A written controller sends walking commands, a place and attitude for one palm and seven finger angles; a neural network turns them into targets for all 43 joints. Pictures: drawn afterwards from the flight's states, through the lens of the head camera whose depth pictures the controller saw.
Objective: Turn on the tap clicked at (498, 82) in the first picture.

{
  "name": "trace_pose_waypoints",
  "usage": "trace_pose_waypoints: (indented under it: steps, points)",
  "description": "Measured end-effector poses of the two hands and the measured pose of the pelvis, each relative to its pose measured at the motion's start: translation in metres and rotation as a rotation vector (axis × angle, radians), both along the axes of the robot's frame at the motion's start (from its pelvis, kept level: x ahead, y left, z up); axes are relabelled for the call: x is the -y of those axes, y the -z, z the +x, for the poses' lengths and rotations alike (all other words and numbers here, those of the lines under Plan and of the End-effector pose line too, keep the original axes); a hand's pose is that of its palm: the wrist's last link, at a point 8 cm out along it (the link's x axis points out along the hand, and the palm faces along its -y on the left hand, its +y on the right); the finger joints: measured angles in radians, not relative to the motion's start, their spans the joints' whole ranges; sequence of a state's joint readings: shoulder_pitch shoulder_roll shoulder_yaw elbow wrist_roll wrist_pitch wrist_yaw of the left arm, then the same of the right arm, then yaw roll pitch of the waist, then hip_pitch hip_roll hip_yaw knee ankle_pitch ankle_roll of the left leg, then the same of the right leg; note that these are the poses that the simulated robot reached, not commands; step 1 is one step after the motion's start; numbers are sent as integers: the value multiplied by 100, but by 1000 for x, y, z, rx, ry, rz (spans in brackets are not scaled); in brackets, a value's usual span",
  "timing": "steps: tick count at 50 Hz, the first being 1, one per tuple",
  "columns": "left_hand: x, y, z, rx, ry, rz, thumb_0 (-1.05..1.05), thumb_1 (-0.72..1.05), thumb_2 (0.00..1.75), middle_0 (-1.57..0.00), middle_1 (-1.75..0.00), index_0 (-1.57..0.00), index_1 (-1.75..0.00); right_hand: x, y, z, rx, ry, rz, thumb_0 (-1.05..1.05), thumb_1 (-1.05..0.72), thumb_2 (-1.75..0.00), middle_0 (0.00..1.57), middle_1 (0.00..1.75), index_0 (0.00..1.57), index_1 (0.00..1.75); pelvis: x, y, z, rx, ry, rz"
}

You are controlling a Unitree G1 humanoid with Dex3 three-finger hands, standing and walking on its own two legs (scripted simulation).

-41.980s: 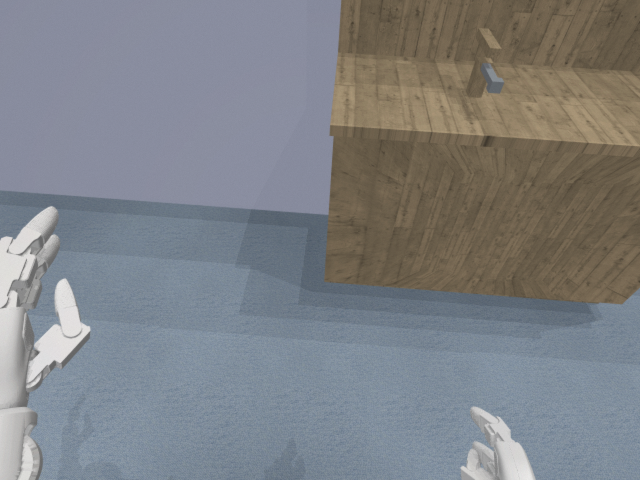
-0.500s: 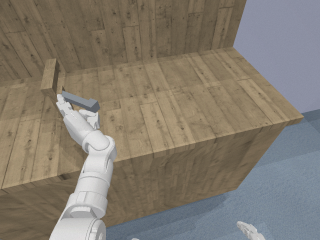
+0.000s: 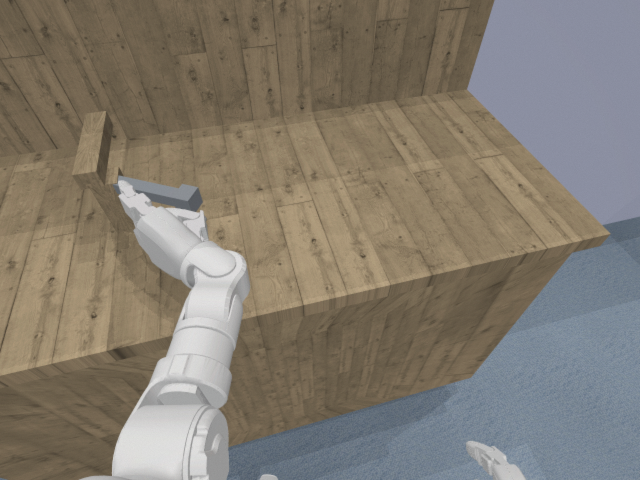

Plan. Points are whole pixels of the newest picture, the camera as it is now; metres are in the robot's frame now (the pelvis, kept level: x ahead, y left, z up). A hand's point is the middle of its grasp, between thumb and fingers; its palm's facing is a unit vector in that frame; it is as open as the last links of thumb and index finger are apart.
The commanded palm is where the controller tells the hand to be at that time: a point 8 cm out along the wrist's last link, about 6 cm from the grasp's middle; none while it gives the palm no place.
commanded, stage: push the lever round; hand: left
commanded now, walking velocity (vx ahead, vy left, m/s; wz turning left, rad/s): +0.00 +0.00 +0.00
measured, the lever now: (187, 199) +0.45 +0.19 +0.11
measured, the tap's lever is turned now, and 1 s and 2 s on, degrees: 59 77 77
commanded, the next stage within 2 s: lift the hand up off the lever in 0.44 s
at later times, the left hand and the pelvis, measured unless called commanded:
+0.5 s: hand (211, 201) +0.46 +0.16 +0.10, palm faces +0.80 -0.59 -0.12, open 8.0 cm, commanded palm +0.40 +0.18 +0.10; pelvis +0.00 +0.00 +0.00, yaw +0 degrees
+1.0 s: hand (211, 198) +0.45 +0.16 +0.11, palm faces +0.78 -0.61 -0.10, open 7.9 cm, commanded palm +0.39 +0.17 +0.12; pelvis +0.01 +0.00 +0.00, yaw -1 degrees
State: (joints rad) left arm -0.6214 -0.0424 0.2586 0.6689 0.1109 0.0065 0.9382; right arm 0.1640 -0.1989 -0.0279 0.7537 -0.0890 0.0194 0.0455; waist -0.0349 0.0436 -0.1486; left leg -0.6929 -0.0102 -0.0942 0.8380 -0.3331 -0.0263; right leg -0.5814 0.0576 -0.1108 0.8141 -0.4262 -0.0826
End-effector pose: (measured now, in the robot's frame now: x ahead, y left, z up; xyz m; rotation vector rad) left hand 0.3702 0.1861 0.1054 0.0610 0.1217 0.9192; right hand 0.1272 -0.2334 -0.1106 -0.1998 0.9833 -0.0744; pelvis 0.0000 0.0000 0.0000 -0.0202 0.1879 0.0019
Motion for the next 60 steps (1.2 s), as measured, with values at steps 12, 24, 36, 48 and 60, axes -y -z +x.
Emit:
trace_pose_waypoints:
  steps: [12, 24, 36, 48, 60]
  points:
    - [5, -1, 11, -8, -18, 9, 1, 93, 92, -15, -15, -10, -14, 3, 6, -15, -37, 17, 3, 1, -90, -90, 21, 30, 20, 30, 3, 2, -1, -18, 2, 3]
    - [8, -3, 29, -8, -15, 12, 2, 92, 92, -15, -15, -8, -12, 13, 12, -47, -108, 57, -11, 1, -90, -90, 21, 30, 20, 30, 4, 3, -2, -40, 8, 4]
    - [5, -4, 34, -5, -7, 2, 3, 91, 91, -15, -15, -11, -13, 14, 9, -59, -136, 84, -6, 1, -90, -90, 20, 30, 20, 30, 1, 0, 4, -39, 18, 3]
    - [8, -10, 28, -8, 8, -14, 2, 90, 90, -15, -15, -15, -15, 3, 3, -29, -72, 49, 16, 1, -90, -90, 20, 30, 20, 30, -2, -4, 11, -15, 19, 3]
    - [9, -22, 21, -17, 11, -14, 2, 89, 90, -15, -15, -15, -15, -4, -7, 7, 2, 4, 27, 1, -90, -90, 21, 30, 20, 30, -1, -8, 14, 8, 10, 7]
